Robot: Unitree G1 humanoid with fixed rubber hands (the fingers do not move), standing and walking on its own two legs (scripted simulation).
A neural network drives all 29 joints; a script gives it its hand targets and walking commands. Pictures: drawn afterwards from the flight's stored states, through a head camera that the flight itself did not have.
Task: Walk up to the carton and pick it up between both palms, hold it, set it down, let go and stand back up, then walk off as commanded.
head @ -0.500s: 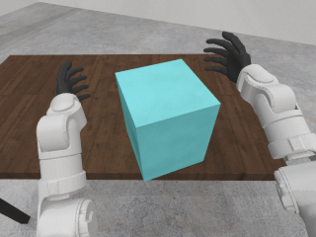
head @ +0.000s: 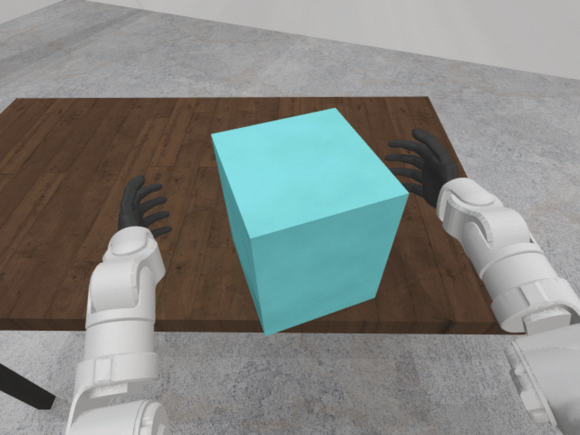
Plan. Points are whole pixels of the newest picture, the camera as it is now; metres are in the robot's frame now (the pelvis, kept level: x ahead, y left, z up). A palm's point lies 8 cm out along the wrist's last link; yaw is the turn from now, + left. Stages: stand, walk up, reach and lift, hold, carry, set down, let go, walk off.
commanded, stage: reach and lift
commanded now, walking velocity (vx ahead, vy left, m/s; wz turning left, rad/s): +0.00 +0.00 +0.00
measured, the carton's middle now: (300, 223) +0.42 -0.01 +0.05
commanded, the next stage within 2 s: none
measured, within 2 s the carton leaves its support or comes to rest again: neither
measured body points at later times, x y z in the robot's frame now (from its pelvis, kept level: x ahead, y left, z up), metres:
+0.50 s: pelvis +0.00 +0.00 +0.00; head +0.02 +0.00 +0.45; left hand +0.38 +0.21 +0.07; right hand +0.42 -0.17 +0.12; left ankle +0.01 +0.15 -0.74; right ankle +0.03 -0.09 -0.74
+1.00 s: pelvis -0.01 +0.00 +0.00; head +0.01 +0.00 +0.45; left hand +0.36 +0.17 +0.09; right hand +0.42 -0.15 +0.12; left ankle +0.01 +0.15 -0.74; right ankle +0.03 -0.09 -0.74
